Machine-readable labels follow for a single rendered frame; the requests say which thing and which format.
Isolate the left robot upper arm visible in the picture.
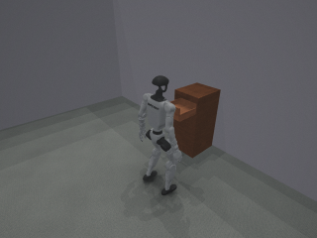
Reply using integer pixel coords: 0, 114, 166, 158
138, 93, 152, 118

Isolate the humanoid robot head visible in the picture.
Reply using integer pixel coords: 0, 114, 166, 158
151, 75, 169, 102

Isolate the drawer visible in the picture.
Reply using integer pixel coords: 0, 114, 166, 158
169, 98, 197, 122

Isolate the cabinet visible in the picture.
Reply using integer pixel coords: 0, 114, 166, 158
173, 82, 221, 158

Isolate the robot right hand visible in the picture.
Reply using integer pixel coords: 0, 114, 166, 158
172, 150, 182, 165

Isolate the right robot forearm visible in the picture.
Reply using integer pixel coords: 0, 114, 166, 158
167, 126, 179, 152

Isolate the right robot foot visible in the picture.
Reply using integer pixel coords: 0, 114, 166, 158
161, 184, 177, 195

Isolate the left robot forearm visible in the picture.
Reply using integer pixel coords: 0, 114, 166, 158
138, 115, 146, 131

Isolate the robot left hand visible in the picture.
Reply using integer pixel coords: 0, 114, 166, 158
139, 129, 147, 142

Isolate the right robot upper arm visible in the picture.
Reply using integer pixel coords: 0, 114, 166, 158
164, 101, 176, 134

